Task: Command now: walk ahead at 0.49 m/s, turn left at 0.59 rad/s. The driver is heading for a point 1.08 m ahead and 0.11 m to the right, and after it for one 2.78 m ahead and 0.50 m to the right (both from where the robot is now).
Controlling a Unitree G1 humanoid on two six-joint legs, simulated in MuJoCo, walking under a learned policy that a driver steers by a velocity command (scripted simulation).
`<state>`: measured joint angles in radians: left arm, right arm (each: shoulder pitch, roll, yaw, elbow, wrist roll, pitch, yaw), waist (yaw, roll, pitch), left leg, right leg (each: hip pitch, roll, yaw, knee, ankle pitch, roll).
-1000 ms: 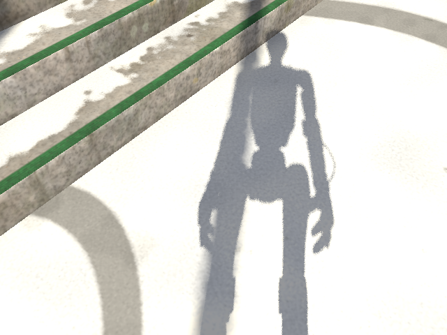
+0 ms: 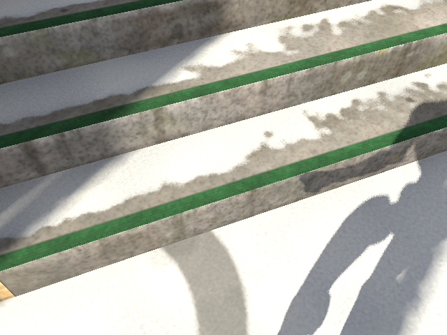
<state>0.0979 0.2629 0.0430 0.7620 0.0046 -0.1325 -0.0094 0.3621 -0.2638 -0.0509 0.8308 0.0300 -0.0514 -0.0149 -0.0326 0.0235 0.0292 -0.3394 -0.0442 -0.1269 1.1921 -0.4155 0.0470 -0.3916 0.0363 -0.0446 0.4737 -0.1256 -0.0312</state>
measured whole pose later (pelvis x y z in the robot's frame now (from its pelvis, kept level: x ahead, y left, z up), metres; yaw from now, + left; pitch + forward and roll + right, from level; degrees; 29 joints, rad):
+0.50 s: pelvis +0.26 +0.07 +0.01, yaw +1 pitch +2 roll -1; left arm 0.34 0.28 0.05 0.92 0.01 -0.05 -0.03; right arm 0.16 -0.22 -0.02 0.72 -0.06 -0.09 0.02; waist 0.05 -0.02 0.04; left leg -0.37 0.04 0.06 0.51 -0.18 0.02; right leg -0.35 -0.03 0.01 1.04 -0.40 -0.05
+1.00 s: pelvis +0.48 +0.01 +0.00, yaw -16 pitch +2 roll +1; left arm 0.14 0.27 0.06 0.80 0.02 -0.03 -0.03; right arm 0.27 -0.25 -0.04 0.83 -0.03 -0.07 0.00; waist -0.03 0.02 0.06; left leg -0.37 0.08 0.06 1.20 -0.39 -0.02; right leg -0.39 0.07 -0.06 0.57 -0.21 -0.11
